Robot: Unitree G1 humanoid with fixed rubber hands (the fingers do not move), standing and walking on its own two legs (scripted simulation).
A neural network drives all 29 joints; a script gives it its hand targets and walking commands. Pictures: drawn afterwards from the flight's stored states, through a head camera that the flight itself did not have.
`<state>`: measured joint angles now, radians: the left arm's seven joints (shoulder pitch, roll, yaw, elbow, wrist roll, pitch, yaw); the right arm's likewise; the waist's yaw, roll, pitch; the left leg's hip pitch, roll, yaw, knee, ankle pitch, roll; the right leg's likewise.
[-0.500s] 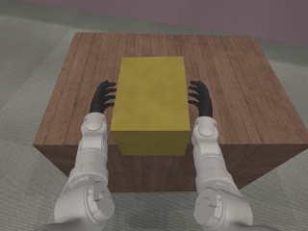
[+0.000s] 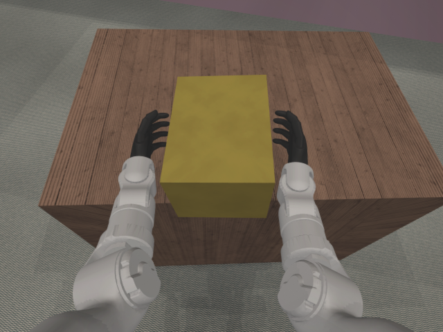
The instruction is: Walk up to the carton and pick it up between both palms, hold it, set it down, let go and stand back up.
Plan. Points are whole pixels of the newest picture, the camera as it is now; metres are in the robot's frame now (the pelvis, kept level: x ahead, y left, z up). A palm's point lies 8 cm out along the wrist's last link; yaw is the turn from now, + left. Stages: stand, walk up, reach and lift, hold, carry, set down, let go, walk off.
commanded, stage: set down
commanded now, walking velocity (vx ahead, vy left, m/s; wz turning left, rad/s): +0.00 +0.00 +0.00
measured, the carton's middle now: (221, 146) +0.47 -0.02 -0.01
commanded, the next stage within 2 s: none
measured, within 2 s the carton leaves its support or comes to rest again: rests again in 0.40 s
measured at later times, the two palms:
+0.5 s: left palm (144, 151) +0.43 +0.13 +0.04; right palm (294, 154) +0.41 -0.15 +0.05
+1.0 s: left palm (147, 151) +0.43 +0.13 +0.04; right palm (296, 159) +0.40 -0.15 +0.04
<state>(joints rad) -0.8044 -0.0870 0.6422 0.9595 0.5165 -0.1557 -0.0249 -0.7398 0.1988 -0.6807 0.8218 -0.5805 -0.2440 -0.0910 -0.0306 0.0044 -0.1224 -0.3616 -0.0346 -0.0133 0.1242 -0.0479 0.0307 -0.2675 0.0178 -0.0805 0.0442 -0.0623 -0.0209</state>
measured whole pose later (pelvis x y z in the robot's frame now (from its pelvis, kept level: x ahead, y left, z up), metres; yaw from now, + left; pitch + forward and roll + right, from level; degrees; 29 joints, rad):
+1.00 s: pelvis +0.00 +0.00 +0.00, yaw +0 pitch +18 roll +0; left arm -0.85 -0.12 0.70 0.90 0.59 -0.17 -0.06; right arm -0.74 0.25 -0.77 0.70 -0.67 -0.24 -0.05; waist -0.02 -0.01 -0.10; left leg -0.41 -0.03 -0.01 0.13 -0.04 0.03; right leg -0.33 0.02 -0.08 0.08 -0.07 -0.02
